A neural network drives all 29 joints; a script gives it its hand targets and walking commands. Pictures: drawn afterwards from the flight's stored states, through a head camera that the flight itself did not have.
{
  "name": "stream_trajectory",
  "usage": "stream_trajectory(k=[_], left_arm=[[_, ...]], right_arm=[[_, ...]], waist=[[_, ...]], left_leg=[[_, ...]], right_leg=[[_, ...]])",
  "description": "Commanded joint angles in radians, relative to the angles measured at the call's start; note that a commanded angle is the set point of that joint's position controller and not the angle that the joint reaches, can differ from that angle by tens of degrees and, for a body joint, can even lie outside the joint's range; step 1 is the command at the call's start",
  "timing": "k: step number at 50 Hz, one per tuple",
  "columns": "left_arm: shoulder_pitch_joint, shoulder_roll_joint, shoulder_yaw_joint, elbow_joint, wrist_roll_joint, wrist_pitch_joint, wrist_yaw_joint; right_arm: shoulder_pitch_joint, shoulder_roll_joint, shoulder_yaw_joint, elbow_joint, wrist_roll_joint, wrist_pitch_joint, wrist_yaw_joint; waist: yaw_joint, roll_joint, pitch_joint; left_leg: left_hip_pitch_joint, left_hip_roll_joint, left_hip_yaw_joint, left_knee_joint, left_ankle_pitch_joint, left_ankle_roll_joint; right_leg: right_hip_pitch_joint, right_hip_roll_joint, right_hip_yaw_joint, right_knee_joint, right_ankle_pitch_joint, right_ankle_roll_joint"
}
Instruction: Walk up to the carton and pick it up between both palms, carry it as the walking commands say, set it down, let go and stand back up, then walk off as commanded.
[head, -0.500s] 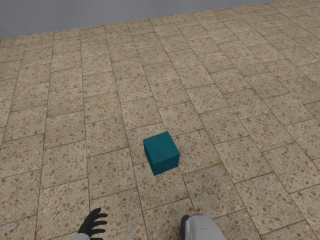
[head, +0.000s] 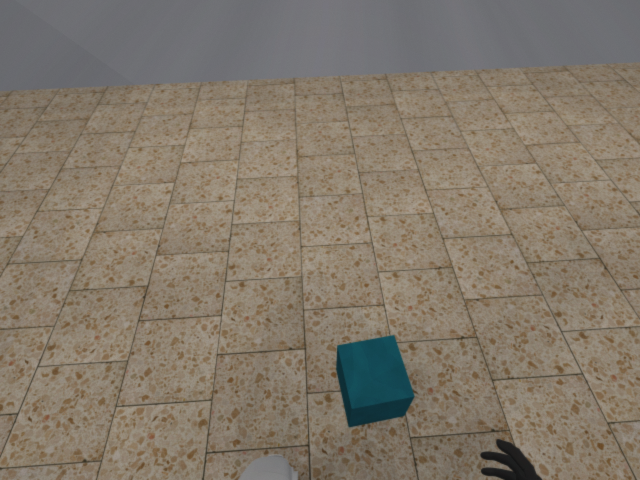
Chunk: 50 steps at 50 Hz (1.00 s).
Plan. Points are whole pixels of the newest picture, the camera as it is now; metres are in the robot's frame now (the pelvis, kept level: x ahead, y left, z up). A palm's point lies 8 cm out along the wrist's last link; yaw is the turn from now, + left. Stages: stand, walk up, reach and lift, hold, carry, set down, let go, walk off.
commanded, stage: walk up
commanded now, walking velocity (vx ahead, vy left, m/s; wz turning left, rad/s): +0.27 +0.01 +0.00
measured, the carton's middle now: (371, 381) +0.48 -0.07 -0.68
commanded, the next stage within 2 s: none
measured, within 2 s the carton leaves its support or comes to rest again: neither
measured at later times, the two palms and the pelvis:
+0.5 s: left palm (178, 450) +0.16 +0.25 -0.14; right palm out of the picture +0.07 -0.20 -0.16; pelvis +0.08 +0.02 -0.01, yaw +0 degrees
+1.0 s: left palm out of the picture +0.01 +0.26 -0.15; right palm out of the picture +0.05 -0.19 -0.15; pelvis +0.04 +0.03 +0.00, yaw -1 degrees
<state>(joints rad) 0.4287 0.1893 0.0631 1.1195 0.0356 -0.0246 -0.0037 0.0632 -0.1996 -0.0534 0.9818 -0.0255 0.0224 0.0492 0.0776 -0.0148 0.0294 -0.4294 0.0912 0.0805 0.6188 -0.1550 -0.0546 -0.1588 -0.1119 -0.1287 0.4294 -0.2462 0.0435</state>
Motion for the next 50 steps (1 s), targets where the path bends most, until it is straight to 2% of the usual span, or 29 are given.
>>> stream_trajectory(k=[1,2,3,4,5,6,8,10,11,12,13,15,17,20,21,23,25,28,29,30,31,34,35,37,39,44,45,48,50], left_arm=[[-0.015,0.113,0.011,-0.055,0.006,-0.022,0.003],[0.030,0.057,-0.004,-0.056,0.002,-0.020,0.003],[0.036,0.020,-0.013,-0.066,0.006,-0.014,0.006],[0.005,0.015,-0.013,-0.058,0.012,0.000,0.019],[-0.027,0.057,-0.008,-0.045,0.005,0.008,0.015],[-0.069,0.089,0.000,-0.043,0.001,0.012,0.009],[-0.026,0.062,0.008,-0.013,-0.003,0.020,0.001],[-0.016,0.050,0.007,-0.004,-0.001,0.031,0.004],[-0.061,0.029,-0.001,-0.032,-0.002,0.037,0.014],[-0.074,0.024,0.002,-0.041,-0.028,0.044,0.025],[-0.080,0.017,-0.004,-0.055,-0.035,0.041,0.031],[-0.084,0.002,-0.013,-0.054,-0.039,0.047,0.035],[-0.126,0.025,-0.017,-0.072,-0.040,0.053,0.044],[-0.127,0.069,-0.008,-0.076,-0.030,0.046,0.050],[-0.102,0.081,-0.006,-0.073,-0.021,0.030,0.051],[-0.119,0.178,0.002,-0.079,-0.014,0.025,0.056],[-0.145,0.141,0.000,-0.070,-0.009,0.034,0.060],[-0.222,0.137,-0.001,-0.116,-0.023,0.031,0.068],[-0.267,0.144,-0.002,-0.119,-0.029,0.034,0.065],[-0.267,0.122,-0.008,-0.117,-0.026,0.033,0.055],[-0.295,0.125,0.001,-0.107,-0.025,0.039,0.054],[-0.274,0.124,-0.002,-0.073,-0.025,0.047,0.046],[-0.263,0.098,0.000,-0.064,-0.033,0.047,0.046],[-0.220,0.059,-0.014,-0.049,-0.033,0.051,0.041],[-0.206,0.041,-0.039,-0.064,-0.022,0.040,0.036],[-0.152,0.032,-0.056,-0.021,-0.012,0.033,0.029],[-0.149,0.047,-0.057,-0.018,-0.015,0.032,0.030],[-0.117,0.041,-0.063,-0.004,-0.012,0.034,0.033],[-0.098,0.050,-0.066,0.004,-0.016,0.037,0.036]], right_arm=[[0.208,-0.109,-0.036,0.041,0.004,-0.049,-0.025],[0.295,-0.177,-0.056,0.058,-0.004,-0.063,-0.042],[0.352,-0.243,-0.057,0.058,-0.014,-0.074,-0.051],[0.314,-0.222,-0.038,0.049,-0.006,-0.066,-0.056],[0.260,-0.192,-0.028,0.032,-0.006,-0.073,-0.056],[0.207,-0.181,-0.023,0.029,0.004,-0.077,-0.061],[0.140,-0.139,-0.011,0.030,0.000,-0.077,-0.067],[0.170,-0.103,0.001,0.044,-0.002,-0.091,-0.068],[0.176,-0.089,0.008,0.045,0.004,-0.091,-0.077],[0.142,-0.073,0.016,0.052,0.011,-0.089,-0.081],[0.160,-0.057,0.016,0.075,0.012,-0.087,-0.079],[0.188,-0.067,0.006,0.083,0.010,-0.084,-0.079],[0.168,-0.098,0.001,0.082,0.010,-0.068,-0.080],[0.173,-0.109,0.005,0.090,0.011,-0.042,-0.083],[0.175,-0.096,0.010,0.084,0.025,-0.035,-0.085],[0.224,-0.024,0.027,0.070,0.030,-0.015,-0.088],[0.219,-0.046,0.015,0.090,0.028,0.024,-0.098],[0.239,-0.051,0.001,0.106,0.017,0.033,-0.089],[0.234,-0.041,0.003,0.099,0.012,0.037,-0.085],[0.263,-0.025,0.005,0.107,0.004,0.030,-0.085],[0.247,-0.017,0.008,0.115,0.004,0.025,-0.084],[0.255,0.009,0.025,0.121,0.009,0.009,-0.094],[0.274,-0.003,0.027,0.138,0.011,-0.002,-0.097],[0.236,-0.089,0.010,0.128,0.005,-0.014,-0.094],[0.148,-0.088,0.014,0.131,0.015,-0.012,-0.088],[0.127,-0.096,0.013,0.128,0.010,-0.002,-0.083],[0.147,-0.084,0.017,0.140,0.013,-0.004,-0.085],[0.163,-0.092,0.013,0.141,0.014,-0.003,-0.082],[0.174,-0.066,0.019,0.139,0.013,-0.002,-0.085]], waist=[[-0.122,0.024,-0.024],[-0.152,0.251,-0.048],[-0.154,0.387,-0.074],[-0.154,0.280,-0.012],[-0.160,0.172,-0.005],[-0.137,0.117,0.015],[-0.091,0.165,-0.040],[-0.068,0.188,-0.009],[-0.072,0.135,-0.017],[-0.043,0.167,0.049],[-0.037,0.208,0.032],[-0.052,0.260,-0.040],[-0.066,0.240,-0.076],[-0.042,0.172,-0.055],[-0.043,0.108,-0.079],[-0.074,-0.222,-0.052],[-0.043,-0.333,-0.004],[-0.085,-0.153,-0.088],[-0.088,-0.150,-0.089],[-0.084,-0.149,-0.134],[-0.082,-0.181,-0.092],[-0.092,-0.141,-0.052],[-0.093,-0.061,-0.060],[-0.062,0.116,-0.021],[-0.050,0.220,0.044],[-0.052,0.184,0.093],[-0.052,0.119,0.110],[-0.056,0.080,0.108],[-0.058,-0.026,0.129]], left_leg=[[0.382,-0.018,0.019,-0.157,-0.104,0.020],[0.451,0.163,-0.178,-0.265,-0.136,0.067],[0.474,0.378,-0.455,-0.383,-0.096,0.135],[0.426,0.426,-0.464,-0.418,-0.087,0.208],[0.370,0.399,-0.435,-0.404,0.007,0.195],[0.322,0.338,-0.386,-0.396,0.106,0.128],[0.290,0.255,-0.235,-0.374,0.138,0.142],[0.301,0.231,-0.195,-0.384,0.216,0.144],[0.297,0.211,-0.163,-0.357,0.425,0.159],[0.257,0.169,-0.083,-0.292,0.795,0.158],[0.298,0.132,-0.048,-0.272,0.912,0.164],[0.373,0.131,-0.039,-0.251,0.898,0.177],[0.363,0.153,-0.075,-0.234,0.785,0.205],[0.291,0.157,-0.104,-0.181,0.540,0.167],[0.251,0.108,-0.072,-0.143,0.342,0.128],[0.109,-0.018,0.008,-0.015,-0.119,0.059],[0.104,-0.068,-0.038,0.243,-0.468,0.047],[0.109,-0.069,-0.081,0.314,-0.404,0.050],[0.127,-0.083,-0.077,0.281,-0.367,0.056],[0.156,-0.084,-0.076,0.189,-0.319,0.060],[0.139,-0.090,-0.059,0.117,-0.274,0.051],[0.247,-0.072,-0.041,-0.186,-0.074,0.039],[0.278,-0.062,-0.059,-0.235,-0.017,0.042],[0.281,0.075,-0.225,-0.360,-0.125,0.087],[0.199,0.085,-0.258,-0.399,-0.147,0.105],[0.130,0.063,-0.228,-0.442,-0.292,0.102],[0.128,0.068,-0.224,-0.436,-0.289,0.101],[0.122,0.046,-0.203,-0.411,-0.288,0.094],[0.136,0.017,-0.168,-0.354,-0.284,0.090]], right_leg=[[-0.230,-0.074,0.065,0.053,-0.128,-0.095],[-0.324,-0.001,0.009,0.247,-0.233,-0.058],[-0.467,0.058,0.030,0.497,-0.384,-0.019],[-0.505,0.012,0.069,0.616,-0.368,-0.018],[-0.457,-0.009,0.104,0.637,-0.262,-0.013],[-0.427,-0.019,0.136,0.618,-0.179,-0.007],[-0.313,-0.014,0.128,0.612,-0.132,-0.015],[-0.313,0.001,0.117,0.595,-0.077,-0.014],[-0.281,0.015,0.107,0.544,-0.072,-0.016],[-0.238,0.027,0.105,0.465,-0.115,-0.013],[-0.233,0.055,0.085,0.402,-0.093,-0.014],[-0.203,0.072,0.069,0.339,-0.076,-0.017],[-0.159,0.070,0.076,0.276,-0.065,-0.021],[-0.047,0.046,0.087,0.055,0.060,-0.030],[0.026,0.009,0.100,-0.022,0.215,-0.043],[0.086,-0.197,0.288,-0.039,0.694,-0.119],[-0.027,-0.275,0.321,-0.037,0.976,-0.247],[-0.027,-0.206,0.258,-0.013,0.813,-0.217],[-0.062,-0.166,0.250,-0.038,0.662,-0.203],[-0.056,-0.104,0.231,-0.097,0.266,-0.178],[-0.067,-0.087,0.229,-0.113,0.137,-0.175],[-0.067,-0.088,0.231,-0.107,0.102,-0.144],[-0.070,-0.087,0.246,-0.104,0.113,-0.123],[-0.150,0.012,0.162,-0.053,-0.049,-0.077],[-0.074,0.064,0.109,-0.025,0.052,-0.032],[-0.055,0.062,0.093,0.030,0.030,-0.025],[-0.056,0.059,0.103,0.007,0.025,-0.026],[-0.063,0.054,0.110,-0.024,-0.005,-0.022],[-0.123,0.035,0.179,-0.103,-0.089,-0.038]])
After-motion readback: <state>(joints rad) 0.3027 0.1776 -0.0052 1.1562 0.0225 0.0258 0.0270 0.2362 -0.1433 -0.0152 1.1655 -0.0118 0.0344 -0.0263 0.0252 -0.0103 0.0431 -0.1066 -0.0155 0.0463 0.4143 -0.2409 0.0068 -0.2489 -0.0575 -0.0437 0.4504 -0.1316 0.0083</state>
